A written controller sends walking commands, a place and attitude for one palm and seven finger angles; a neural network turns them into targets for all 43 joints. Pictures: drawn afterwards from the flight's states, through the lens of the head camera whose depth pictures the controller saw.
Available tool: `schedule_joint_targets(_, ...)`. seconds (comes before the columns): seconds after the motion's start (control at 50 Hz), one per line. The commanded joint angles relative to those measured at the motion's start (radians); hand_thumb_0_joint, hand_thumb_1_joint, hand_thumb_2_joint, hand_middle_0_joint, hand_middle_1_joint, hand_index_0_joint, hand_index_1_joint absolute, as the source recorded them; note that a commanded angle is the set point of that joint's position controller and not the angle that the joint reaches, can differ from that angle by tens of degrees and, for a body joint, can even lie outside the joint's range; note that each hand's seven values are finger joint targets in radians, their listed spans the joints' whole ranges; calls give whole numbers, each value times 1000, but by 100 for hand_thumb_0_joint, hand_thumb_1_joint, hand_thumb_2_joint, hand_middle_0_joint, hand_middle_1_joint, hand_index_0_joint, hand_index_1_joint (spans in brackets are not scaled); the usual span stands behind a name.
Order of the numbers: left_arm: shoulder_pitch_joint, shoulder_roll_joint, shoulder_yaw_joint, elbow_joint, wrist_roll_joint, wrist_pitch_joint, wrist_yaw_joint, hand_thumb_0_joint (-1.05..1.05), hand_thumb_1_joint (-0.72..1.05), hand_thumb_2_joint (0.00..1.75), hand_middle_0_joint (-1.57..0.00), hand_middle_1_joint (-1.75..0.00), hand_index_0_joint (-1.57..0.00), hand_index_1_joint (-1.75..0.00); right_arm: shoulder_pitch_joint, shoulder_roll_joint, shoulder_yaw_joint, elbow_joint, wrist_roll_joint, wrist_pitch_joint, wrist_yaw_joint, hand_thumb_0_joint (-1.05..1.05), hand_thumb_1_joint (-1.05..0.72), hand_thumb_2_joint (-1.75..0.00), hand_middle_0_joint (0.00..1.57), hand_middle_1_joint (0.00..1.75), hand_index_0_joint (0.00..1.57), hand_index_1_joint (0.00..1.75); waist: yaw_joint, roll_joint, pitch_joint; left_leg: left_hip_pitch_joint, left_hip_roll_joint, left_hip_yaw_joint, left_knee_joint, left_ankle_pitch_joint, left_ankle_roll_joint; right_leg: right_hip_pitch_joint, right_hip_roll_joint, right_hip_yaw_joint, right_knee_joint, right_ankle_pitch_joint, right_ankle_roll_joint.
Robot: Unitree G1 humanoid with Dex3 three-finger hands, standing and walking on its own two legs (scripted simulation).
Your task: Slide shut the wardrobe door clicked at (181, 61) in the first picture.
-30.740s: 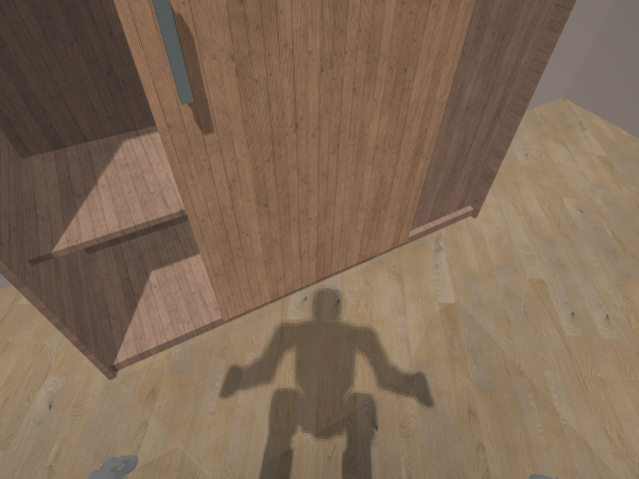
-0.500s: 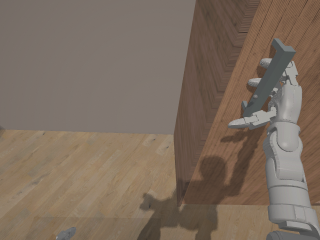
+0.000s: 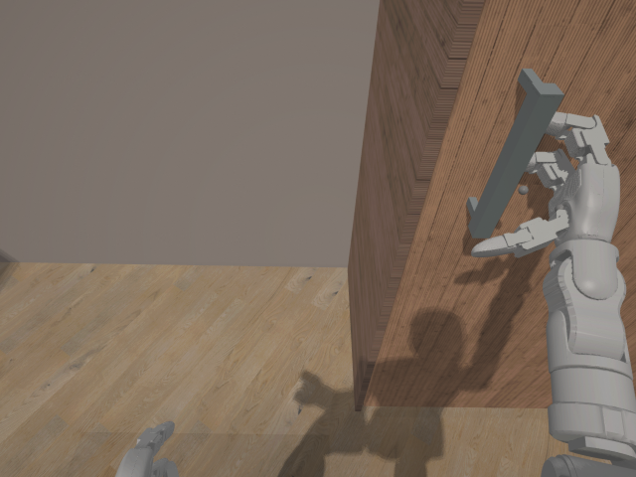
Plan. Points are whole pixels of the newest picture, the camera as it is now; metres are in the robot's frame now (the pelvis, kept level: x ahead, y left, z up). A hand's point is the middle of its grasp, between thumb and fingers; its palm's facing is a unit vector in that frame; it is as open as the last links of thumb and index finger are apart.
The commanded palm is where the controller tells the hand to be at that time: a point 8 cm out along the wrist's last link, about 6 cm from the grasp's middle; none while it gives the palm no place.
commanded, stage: slip the hand off the handle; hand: right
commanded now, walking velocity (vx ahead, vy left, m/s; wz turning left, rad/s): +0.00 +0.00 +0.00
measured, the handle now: (501, 161) +0.42 -0.18 +0.21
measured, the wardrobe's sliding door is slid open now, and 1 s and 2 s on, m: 0.00 0.00 0.00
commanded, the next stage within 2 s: draw the hand back to the body in 0.82 s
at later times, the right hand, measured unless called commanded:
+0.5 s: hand (563, 226) +0.33 -0.23 +0.20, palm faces +0.23 +0.97 -0.07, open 14.8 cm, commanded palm +0.29 -0.27 +0.19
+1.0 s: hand (590, 288) +0.26 -0.22 +0.19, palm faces +0.24 +0.97 -0.10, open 14.8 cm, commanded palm +0.22 -0.27 +0.19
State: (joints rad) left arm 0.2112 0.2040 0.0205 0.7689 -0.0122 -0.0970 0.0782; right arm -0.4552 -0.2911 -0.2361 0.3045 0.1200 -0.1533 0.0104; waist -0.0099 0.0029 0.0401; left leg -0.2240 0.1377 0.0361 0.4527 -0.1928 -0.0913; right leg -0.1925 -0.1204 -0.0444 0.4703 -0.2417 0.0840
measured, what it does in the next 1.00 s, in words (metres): stands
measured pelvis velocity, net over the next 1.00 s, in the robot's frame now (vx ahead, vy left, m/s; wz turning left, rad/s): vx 0.01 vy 0.01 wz -0.04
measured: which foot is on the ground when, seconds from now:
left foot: down 0.00-1.00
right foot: down 0.00-1.00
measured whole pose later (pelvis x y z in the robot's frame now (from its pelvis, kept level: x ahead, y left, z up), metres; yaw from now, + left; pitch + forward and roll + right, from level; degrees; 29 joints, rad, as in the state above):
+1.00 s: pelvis +0.01 +0.01 -0.01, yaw -2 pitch -5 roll +0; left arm 0.16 0.22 -0.03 0.70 -0.03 -0.18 0.10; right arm -0.02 -0.28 -0.31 -0.14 0.24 -0.05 0.17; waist -0.09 -0.05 0.03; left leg -0.17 0.13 0.08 0.53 -0.26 -0.08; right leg -0.15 -0.13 0.01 0.52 -0.28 0.10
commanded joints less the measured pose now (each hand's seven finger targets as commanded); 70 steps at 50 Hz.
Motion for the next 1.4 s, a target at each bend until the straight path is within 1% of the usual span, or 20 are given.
schedule_joint_targets(0.0,-21,146,45,-117,-4,-35,18,0,90,90,-20,-30,-20,-30,-389,-257,-152,-170,19,-56,-14,0,55,-20,25,115,25,115,-4,-25,-277,131,-131,46,-34,118,88,12,108,-32,-72,160,-78)
schedule_joint_targets(0.1,-11,149,40,-112,-8,-29,23,0,90,90,-20,-30,-20,-30,-385,-287,-183,-125,34,-56,-1,0,55,-20,25,115,25,115,3,-5,-248,117,-131,48,-32,95,84,-24,106,-31,-69,131,-76)
schedule_joint_targets(0.14,-13,150,45,-133,-6,-32,19,0,90,90,-20,-30,-20,-30,-321,-311,-214,-183,34,-70,4,0,55,-20,25,115,25,115,-21,-21,-293,149,-135,48,-15,117,86,-13,108,-33,-63,153,-76)
schedule_joint_targets(0.16,-23,146,45,-142,-8,-37,16,0,90,90,-20,-30,-20,-30,-305,-276,-179,-209,34,-74,12,0,55,-20,25,115,25,115,-16,-58,-293,140,-133,46,-12,123,86,-4,111,-37,-59,155,-77)
schedule_joint_targets(0.22,-21,150,45,-151,-11,-53,7,0,90,90,-20,-30,-20,-30,-256,-239,-140,-249,39,-86,33,0,55,-20,25,115,25,115,-10,-34,-277,132,-137,49,-10,126,84,-6,110,-35,-55,145,-78)
schedule_joint_targets(0.32,-38,161,48,-156,-19,-70,17,0,90,90,-20,-30,-20,-30,-240,-258,-149,-303,68,-91,79,0,55,-20,25,115,25,115,0,-16,-237,100,-138,43,-16,54,80,-10,110,-31,-52,75,-82)
schedule_joint_targets(0.4,-65,155,38,-167,-20,-87,20,0,90,90,-20,-30,-20,-30,-194,-237,-144,-374,93,-92,94,0,55,-20,25,115,25,115,-13,-63,-237,112,-137,46,-8,58,83,-4,115,-26,-48,83,-77)
schedule_joint_targets(0.52,-98,152,29,-183,-16,-108,20,0,90,90,-20,-30,-20,-30,-40,-233,-169,-434,100,-67,88,0,55,-20,25,115,25,115,-39,-50,-232,128,-135,51,7,80,83,-4,115,-24,-44,101,-75)
schedule_joint_targets(0.62,-124,145,20,-211,-17,-122,13,0,90,90,-20,-30,-20,-30,59,-176,-135,-543,115,-43,99,0,55,-20,25,115,25,115,-45,-29,-219,137,-137,59,13,112,80,6,117,-25,-41,125,-73)
schedule_joint_targets(0.72,-141,143,11,-217,-15,-126,19,0,90,90,-20,-30,-20,-30,118,-183,-157,-590,122,-25,105,0,55,-20,25,115,25,115,-41,-8,-161,117,-140,59,1,68,78,-6,115,-22,-42,94,-75)
schedule_joint_targets(0.78,-152,135,6,-230,-12,-135,16,0,90,90,-20,-30,-20,-30,177,-173,-155,-668,126,-26,112,0,55,-20,25,115,25,115,-52,-49,-186,135,-140,58,9,104,80,16,118,-22,-36,123,-74)
schedule_joint_targets(0.92,-152,138,-5,-207,-7,-141,32,0,90,90,-20,-30,-20,-30,118,-162,-130,-647,134,-19,137,0,55,-20,25,115,25,115,-25,-53,-127,86,-140,57,-11,25,79,-3,120,-12,-38,65,-71)
schedule_joint_targets(0.94,-159,157,-7,-212,-22,-130,42,0,90,90,-20,-30,-20,-30,203,-207,-115,-556,118,101,180,0,55,-20,25,115,25,115,-50,-74,-146,124,-143,62,-18,7,87,8,124,-22,-64,43,-77)
schedule_joint_targets(0.96,-181,157,-11,-244,-32,-129,46,0,90,90,-20,-30,-20,-30,154,-222,-117,-671,133,158,205,0,55,-20,25,115,25,115,-53,-113,-169,143,-137,58,-27,31,87,30,128,-25,-72,66,-83)
schedule_joint_targets(1.02,-201,156,-22,-269,-35,-130,57,0,90,90,-20,-30,-20,-30,177,-268,-166,-692,150,272,244,0,55,-20,25,115,25,115,-72,-77,-216,192,-139,66,-26,97,85,60,132,-23,-76,129,-89)
schedule_joint_targets(1.1,-214,162,-35,-296,-56,-140,55,0,90,90,-20,-30,-20,-30,194,-323,-247,-686,245,395,326,0,55,-20,25,115,25,115,-78,-6,-201,217,-145,79,-41,151,75,73,131,-20,-84,170,-96)
schedule_joint_targets(1.14,-207,158,-40,-301,-57,-147,46,0,90,90,-20,-30,-20,-30,201,-336,-294,-680,283,408,340,0,55,-20,25,115,25,115,-84,16,-197,215,-154,83,-49,143,74,76,132,-16,-84,172,-95)
schedule_joint_targets(1.18,-190,156,-39,-302,-61,-151,33,0,90,90,-20,-30,-20,-30,252,-302,-285,-637,289,400,334,0,55,-20,25,115,25,115,-77,28,-135,182,-156,87,-54,122,71,45,129,-21,-88,155,-91)
schedule_joint_targets(1.26,-180,158,-37,-309,-63,-166,14,0,90,90,-20,-30,-20,-30,301,-235,-213,-663,262,394,316,0,55,-20,25,115,25,115,-65,-47,-85,142,-154,82,-63,62,74,36,129,-31,-93,109,-85)
schedule_joint_targets(1.38,-183,163,-36,-327,-55,-191,25,0,90,90,-20,-30,-20,-30,267,-281,-224,-795,227,367,302,0,44,-25,25,109,25,109,-63,-87,-138,141,-159,76,-63,-2,76,59,133,-24,-89,76,-91)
